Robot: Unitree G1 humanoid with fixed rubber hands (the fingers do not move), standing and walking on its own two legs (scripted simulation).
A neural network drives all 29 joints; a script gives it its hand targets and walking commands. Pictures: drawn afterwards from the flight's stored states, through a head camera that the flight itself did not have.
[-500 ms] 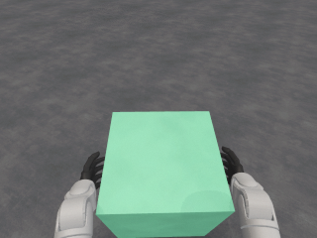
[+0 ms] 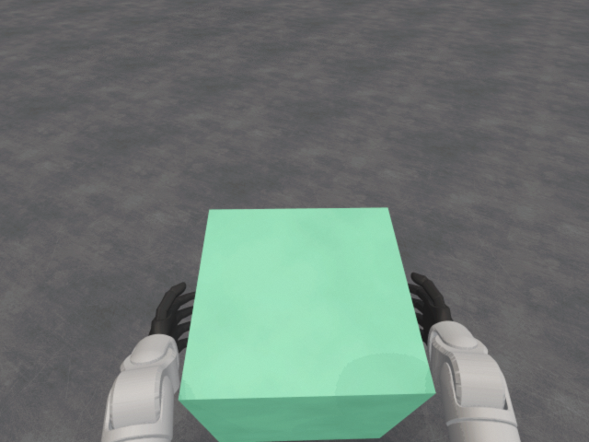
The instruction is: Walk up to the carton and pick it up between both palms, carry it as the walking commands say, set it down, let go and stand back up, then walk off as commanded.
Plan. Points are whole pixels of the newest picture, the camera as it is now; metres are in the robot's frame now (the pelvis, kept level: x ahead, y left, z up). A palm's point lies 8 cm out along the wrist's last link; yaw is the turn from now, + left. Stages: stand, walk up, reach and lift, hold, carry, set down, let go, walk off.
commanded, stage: carry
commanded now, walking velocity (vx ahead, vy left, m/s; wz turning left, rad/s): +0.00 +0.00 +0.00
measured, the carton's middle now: (299, 331) +0.31 +0.00 -0.05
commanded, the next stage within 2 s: none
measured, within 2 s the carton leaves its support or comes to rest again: neither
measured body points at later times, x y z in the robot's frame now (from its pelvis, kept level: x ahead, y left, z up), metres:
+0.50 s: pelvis +0.00 +0.00 +0.00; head -0.01 +0.00 +0.45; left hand +0.27 +0.18 +0.03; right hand +0.27 -0.19 +0.03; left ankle +0.04 +0.14 -0.73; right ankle +0.02 -0.12 -0.73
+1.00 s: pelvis +0.12 -0.02 +0.00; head +0.11 -0.03 +0.45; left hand +0.41 +0.11 +0.07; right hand +0.34 -0.25 +0.07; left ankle +0.05 +0.12 -0.68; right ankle +0.07 -0.10 -0.73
